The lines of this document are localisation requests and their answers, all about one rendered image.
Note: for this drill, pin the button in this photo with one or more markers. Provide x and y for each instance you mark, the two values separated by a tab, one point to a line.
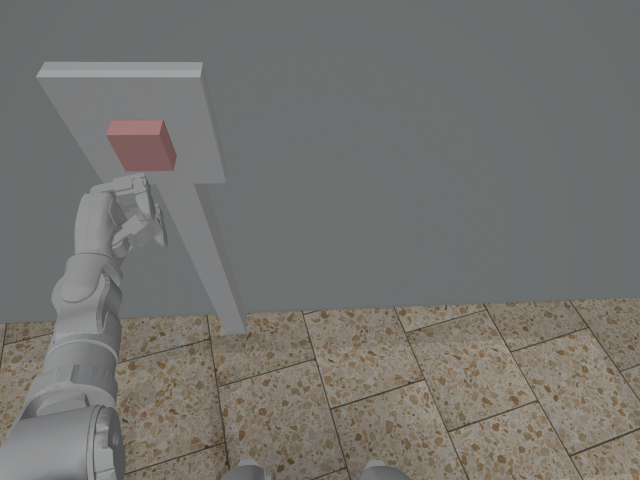
142	144

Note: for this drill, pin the left robot shin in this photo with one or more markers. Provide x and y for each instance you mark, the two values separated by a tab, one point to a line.
248	462

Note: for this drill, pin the panel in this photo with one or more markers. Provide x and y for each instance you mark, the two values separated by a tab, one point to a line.
88	95

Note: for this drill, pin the robot left upper arm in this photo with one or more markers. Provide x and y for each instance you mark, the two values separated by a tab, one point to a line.
79	444

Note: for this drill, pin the robot shin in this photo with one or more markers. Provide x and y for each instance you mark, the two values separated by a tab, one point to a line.
248	462
374	463

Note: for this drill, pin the left robot forearm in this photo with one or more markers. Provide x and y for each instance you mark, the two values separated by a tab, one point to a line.
79	367

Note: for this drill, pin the robot left hand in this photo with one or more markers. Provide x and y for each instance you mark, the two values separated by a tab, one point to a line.
102	227

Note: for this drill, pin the right robot shin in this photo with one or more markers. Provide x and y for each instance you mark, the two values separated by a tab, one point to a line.
374	463

